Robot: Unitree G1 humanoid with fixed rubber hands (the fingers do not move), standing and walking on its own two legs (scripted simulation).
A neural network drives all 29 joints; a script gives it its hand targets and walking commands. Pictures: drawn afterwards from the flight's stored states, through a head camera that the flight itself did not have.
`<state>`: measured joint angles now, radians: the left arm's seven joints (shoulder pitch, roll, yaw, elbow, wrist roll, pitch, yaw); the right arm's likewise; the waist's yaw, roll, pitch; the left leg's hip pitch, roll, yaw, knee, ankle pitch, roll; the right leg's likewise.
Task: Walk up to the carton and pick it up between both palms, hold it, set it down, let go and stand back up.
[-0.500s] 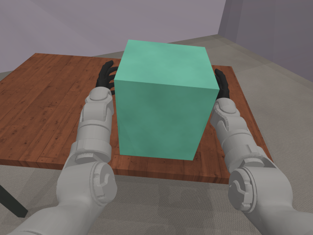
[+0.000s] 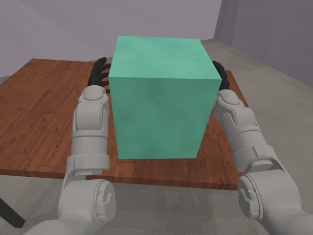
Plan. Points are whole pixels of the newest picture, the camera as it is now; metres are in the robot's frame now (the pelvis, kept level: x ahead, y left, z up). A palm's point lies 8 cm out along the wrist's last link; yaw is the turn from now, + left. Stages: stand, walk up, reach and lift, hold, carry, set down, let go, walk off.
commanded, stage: reach and lift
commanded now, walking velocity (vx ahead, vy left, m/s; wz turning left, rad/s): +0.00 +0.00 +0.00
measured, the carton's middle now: (158, 99) +0.40 -0.03 +0.17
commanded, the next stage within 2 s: hold in 1.06 s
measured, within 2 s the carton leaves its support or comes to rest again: neither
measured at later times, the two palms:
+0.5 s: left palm (78, 80) +0.36 +0.15 +0.26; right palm (212, 86) +0.36 -0.15 +0.23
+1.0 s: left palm (87, 75) +0.37 +0.13 +0.26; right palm (220, 81) +0.37 -0.17 +0.24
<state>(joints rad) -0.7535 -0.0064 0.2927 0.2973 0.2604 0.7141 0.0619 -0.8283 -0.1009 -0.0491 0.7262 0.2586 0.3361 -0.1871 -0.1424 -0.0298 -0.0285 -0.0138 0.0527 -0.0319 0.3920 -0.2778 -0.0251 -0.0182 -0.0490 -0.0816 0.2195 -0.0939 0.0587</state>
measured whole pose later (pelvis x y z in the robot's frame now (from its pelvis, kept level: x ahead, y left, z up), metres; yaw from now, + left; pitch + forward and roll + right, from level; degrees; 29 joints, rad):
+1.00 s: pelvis -0.01 -0.01 +0.00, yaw +1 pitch -4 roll -2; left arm -0.91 0.06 0.37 0.48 0.24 0.75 0.01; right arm -0.96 -0.15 0.04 0.78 0.36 0.48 -0.29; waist -0.09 0.03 -0.11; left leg -0.09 0.06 -0.07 0.43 -0.27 -0.04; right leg -0.10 -0.02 -0.06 0.28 -0.11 0.04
